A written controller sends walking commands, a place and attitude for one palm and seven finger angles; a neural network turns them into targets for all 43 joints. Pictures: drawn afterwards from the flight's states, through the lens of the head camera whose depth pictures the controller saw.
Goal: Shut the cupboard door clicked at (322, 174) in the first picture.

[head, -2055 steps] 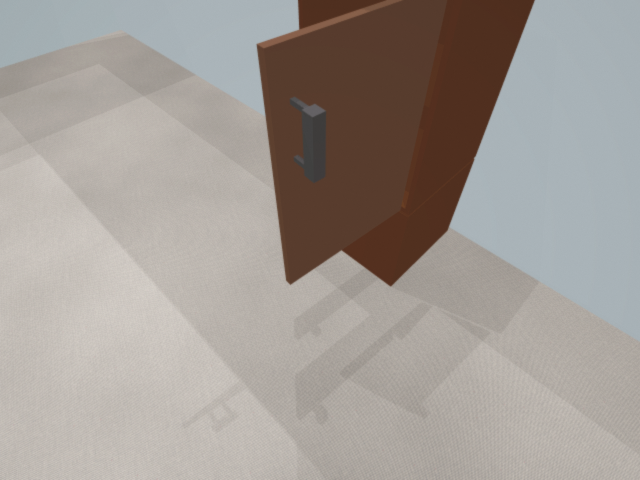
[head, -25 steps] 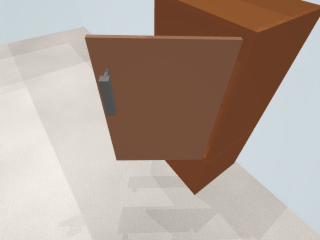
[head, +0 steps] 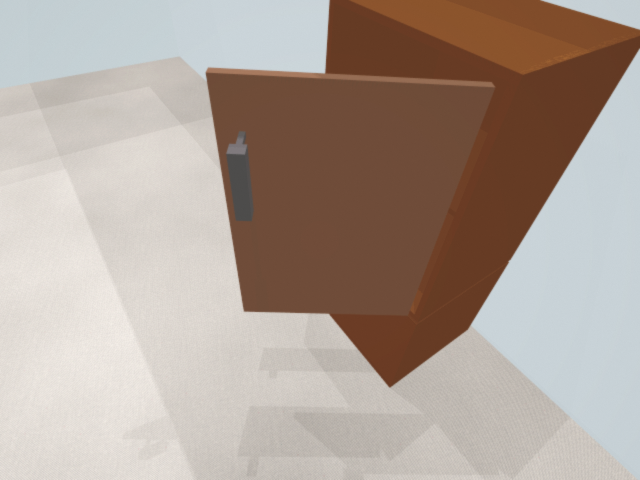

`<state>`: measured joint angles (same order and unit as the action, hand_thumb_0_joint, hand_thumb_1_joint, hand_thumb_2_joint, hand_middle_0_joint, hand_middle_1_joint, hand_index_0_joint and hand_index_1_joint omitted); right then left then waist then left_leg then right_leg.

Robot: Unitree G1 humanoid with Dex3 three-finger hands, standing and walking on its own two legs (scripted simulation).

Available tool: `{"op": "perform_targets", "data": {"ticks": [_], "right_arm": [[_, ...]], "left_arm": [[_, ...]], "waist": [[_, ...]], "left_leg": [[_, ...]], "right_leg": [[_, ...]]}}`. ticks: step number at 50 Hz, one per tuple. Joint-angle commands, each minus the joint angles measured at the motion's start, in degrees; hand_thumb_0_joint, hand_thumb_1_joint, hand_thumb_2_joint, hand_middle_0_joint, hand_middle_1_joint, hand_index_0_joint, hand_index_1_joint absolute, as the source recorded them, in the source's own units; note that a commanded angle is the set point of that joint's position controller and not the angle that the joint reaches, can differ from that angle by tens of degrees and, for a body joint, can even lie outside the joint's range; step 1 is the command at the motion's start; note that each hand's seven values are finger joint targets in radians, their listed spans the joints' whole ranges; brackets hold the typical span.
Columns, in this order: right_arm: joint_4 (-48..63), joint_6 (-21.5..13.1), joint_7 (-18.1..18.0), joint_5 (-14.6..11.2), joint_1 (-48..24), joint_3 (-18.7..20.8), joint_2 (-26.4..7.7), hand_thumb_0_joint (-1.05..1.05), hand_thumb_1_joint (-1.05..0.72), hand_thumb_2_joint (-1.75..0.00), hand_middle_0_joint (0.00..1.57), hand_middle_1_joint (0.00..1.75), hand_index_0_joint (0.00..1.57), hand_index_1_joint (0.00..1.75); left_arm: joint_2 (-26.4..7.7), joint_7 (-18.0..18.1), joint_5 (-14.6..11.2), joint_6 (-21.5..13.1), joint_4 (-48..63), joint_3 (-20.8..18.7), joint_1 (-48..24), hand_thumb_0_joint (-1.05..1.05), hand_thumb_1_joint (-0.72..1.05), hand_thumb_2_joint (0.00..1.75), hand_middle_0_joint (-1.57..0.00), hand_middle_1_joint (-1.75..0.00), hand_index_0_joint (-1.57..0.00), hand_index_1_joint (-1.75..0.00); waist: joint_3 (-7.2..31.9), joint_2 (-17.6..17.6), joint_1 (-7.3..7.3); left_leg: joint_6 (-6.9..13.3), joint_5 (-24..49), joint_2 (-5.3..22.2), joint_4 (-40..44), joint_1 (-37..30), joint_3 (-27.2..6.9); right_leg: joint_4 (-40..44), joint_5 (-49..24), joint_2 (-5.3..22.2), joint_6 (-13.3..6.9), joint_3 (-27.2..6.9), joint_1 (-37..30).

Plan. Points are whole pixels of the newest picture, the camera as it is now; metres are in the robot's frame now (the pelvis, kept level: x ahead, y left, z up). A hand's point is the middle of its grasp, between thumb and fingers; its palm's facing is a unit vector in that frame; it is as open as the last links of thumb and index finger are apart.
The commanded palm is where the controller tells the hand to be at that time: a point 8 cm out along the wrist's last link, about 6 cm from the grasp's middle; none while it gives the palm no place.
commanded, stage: shuffle to correct the standing spot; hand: left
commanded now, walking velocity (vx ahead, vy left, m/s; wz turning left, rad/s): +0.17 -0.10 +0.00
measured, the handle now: (243, 176) +0.54 +0.16 +0.09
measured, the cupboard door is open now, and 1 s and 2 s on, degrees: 55 55 55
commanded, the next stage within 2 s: come to a stop and stand still in 0.64 s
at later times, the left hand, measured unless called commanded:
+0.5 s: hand out of the picture -0.04 +0.13 -0.19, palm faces +0.06 -0.99 -0.12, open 7.4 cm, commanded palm none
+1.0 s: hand out of the picture +0.16 +0.15 -0.17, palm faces +0.00 -0.97 -0.24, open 7.3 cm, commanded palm none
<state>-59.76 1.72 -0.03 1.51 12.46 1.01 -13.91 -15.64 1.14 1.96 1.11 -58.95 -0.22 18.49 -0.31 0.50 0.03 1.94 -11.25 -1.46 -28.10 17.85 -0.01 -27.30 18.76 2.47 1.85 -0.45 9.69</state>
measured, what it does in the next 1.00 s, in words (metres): walks ahead: right foot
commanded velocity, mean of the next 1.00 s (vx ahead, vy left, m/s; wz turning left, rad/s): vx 0.08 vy -0.06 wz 0.03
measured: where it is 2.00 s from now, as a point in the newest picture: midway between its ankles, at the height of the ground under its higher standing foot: outside the picture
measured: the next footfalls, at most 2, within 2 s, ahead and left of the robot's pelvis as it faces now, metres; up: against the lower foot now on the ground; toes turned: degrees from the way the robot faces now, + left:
right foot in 0.92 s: +0.14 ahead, -0.16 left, +0.00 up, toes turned +1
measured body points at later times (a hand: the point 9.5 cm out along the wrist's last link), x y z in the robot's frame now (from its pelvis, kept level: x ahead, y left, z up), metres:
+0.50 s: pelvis +0.03 -0.01 -0.01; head +0.02 +0.00 +0.44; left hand -0.04 +0.18 -0.18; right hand +0.01 -0.23 -0.17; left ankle +0.08 +0.09 -0.74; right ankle +0.00 -0.16 -0.74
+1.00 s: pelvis +0.10 -0.04 -0.01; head +0.13 -0.04 +0.44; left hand +0.16 +0.20 -0.15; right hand +0.08 -0.26 -0.17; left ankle +0.09 +0.08 -0.74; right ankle +0.12 -0.16 -0.74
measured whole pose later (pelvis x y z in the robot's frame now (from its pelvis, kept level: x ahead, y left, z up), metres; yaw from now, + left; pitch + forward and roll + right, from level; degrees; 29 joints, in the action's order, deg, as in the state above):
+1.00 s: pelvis +0.10 -0.04 -0.01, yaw +0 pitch -1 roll +0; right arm -63.6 0.8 -2.1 0.9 16.7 2.3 -8.3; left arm -10.4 1.8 1.4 -1.0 -57.7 -2.0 12.3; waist -4.0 -0.8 1.3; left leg -0.8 -20.4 2.2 -33.7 13.2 3.1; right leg -32.2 15.8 2.8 0.4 4.3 15.7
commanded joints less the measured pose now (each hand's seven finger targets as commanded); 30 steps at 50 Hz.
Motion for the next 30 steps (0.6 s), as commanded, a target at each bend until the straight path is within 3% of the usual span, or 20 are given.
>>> {"op": "perform_targets", "data": {"ticks": [1, 5, 10, 13, 16, 21, 24, 26, 28, 29, 30], "right_arm": [[2.0, -1.0, -0.6, -0.4, 0.5, 1.8, -6.6, 0.0, -0.9, -0.9, 0.2, 0.3, 0.2, 0.3], [0.7, -1.3, -0.9, -0.6, 2.3, 2.4, -6.1, 0.0, -0.9, -0.9, 0.2, 0.3, 0.2, 0.3], [-0.1, -2.0, -1.1, -0.7, 4.1, 2.4, -2.4, 0.0, -0.9, -0.9, 0.2, 0.3, 0.2, 0.3], [-0.3, -2.0, -1.2, -0.6, 5.8, 2.7, -0.9, 0.0, -0.9, -0.9, 0.2, 0.3, 0.2, 0.3], [-0.4, -2.2, -1.3, -0.6, 7.3, 2.9, 0.2, 0.0, -0.9, -0.9, 0.2, 0.3, 0.2, 0.3], [-0.2, -2.7, -1.6, -0.4, 9.2, 3.3, 0.0, 0.0, -0.9, -0.9, 0.2, 0.3, 0.2, 0.3], [0.4, -2.9, -1.7, -0.3, 8.3, 3.6, -0.5, 0.0, -0.9, -0.9, 0.2, 0.3, 0.2, 0.3], [1.0, -2.9, -1.5, -0.4, 7.1, 3.5, 0.4, 0.0, -0.9, -0.9, 0.2, 0.3, 0.2, 0.3], [1.9, -3.1, -1.2, -0.5, 5.5, 2.9, 2.7, 0.0, -0.9, -0.9, 0.2, 0.3, 0.2, 0.3], [2.7, -3.4, -1.1, -0.6, 4.1, 2.6, 3.8, 0.0, -0.9, -0.9, 0.2, 0.3, 0.2, 0.3], [3.1, -3.7, -1.0, -0.5, 3.5, 2.4, 4.5, 0.0, -0.9, -0.9, 0.2, 0.3, 0.2, 0.3]], "left_arm": [[-3.1, -0.1, -0.4, -0.6, 0.3, -1.1, 6.9, 0.0, 0.9, 0.9, -0.2, -0.3, -0.2, -0.3], [-1.3, -0.3, -0.4, -0.8, -0.5, -1.3, 9.5, 0.0, 0.9, 0.9, -0.2, -0.3, -0.2, -0.3], [0.2, 0.1, -0.6, -1.4, -1.5, -1.6, 11.5, 0.0, 0.9, 0.9, -0.2, -0.3, -0.2, -0.3], [1.1, 0.3, -0.5, -1.3, -1.6, -2.0, 11.6, 0.0, 0.9, 0.9, -0.2, -0.3, -0.2, -0.3], [2.2, 0.3, -0.5, -1.4, -1.7, -2.2, 12.2, 0.0, 0.9, 0.9, -0.2, -0.3, -0.2, -0.3], [4.2, 0.1, -0.3, -1.7, -1.4, -2.5, 13.2, 0.0, 0.9, 0.9, -0.2, -0.3, -0.2, -0.3], [5.1, 0.1, -0.2, -1.9, -1.4, -2.6, 14.4, 0.0, 0.9, 0.9, -0.2, -0.3, -0.2, -0.3], [4.7, 0.2, -0.2, -2.0, -1.5, -2.8, 15.2, 0.0, 0.9, 0.9, -0.2, -0.3, -0.2, -0.3], [3.2, 0.5, -0.4, -2.3, -1.8, -3.2, 15.6, 0.0, 0.9, 0.9, -0.2, -0.3, -0.2, -0.3], [2.4, 0.8, -0.5, -2.7, -2.0, -3.4, 15.8, 0.0, 0.9, 0.9, -0.2, -0.3, -0.2, -0.3], [1.9, 1.0, -0.5, -3.0, -2.0, -3.4, 15.2, 0.0, 0.9, 0.9, -0.2, -0.3, -0.2, -0.3]], "waist": [[-3.3, -2.5, -0.49], [-4.4, -2.5, -0.66], [-6.7, 0.8, -0.33], [-8.4, 0.9, 0.39], [-9.3, 0.6, 0.71], [-8.7, -3.5, 0.48], [-7.6, -3.8, -0.47], [-8.5, -0.8, -1.33], [-9.4, 6.8, -1.7], [-9.1, 10.0, -1.5], [-8.4, 9.7, -0.86]], "left_leg": [[-0.3, -24.0, 6.7, 11.8, 1.7, -9.2], [0.5, -24.6, 8.0, 12.0, 2.2, -10.0], [0.3, -18.9, 5.8, 5.4, 2.3, -6.5], [0.2, -22.0, 5.2, 3.7, 2.7, -5.7], [0.4, -22.1, 5.1, 2.2, 3.5, -5.2], [2.1, -25.9, 7.8, 6.6, 4.2, -10.2], [2.9, -25.8, 8.6, 7.8, 6.2, -11.8], [2.2, -23.6, 6.8, 3.9, 9.3, -9.1], [0.5, -16.2, 2.7, -6.2, 12.9, -2.0], [-0.1, -10.8, 1.6, -12.4, 12.6, 2.4], [-0.2, -8.7, 2.1, -14.0, 11.7, 3.9]], "right_leg": [[4.0, 9.5, 0.5, -2.9, 0.0, 4.1], [2.7, 7.6, -0.2, -3.4, 0.8, 3.7], [5.8, 9.9, 1.8, -5.2, -3.6, 6.5], [6.1, 15.6, 2.3, -5.7, -5.3, 10.6], [5.3, 16.4, 2.1, -6.3, -5.9, 11.8], [0.0, 13.4, -0.2, -5.7, -2.4, 11.7], [-0.9, 11.2, -0.5, -5.2, -0.9, 8.6], [2.5, 12.5, 1.1, -6.0, -3.6, 6.8], [8.5, 14.3, 5.8, -8.4, -10.6, 4.0], [11.2, 11.4, 9.4, -9.7, -14.8, 3.2], [10.6, 4.0, 11.3, -10.7, -15.2, 2.4]]}}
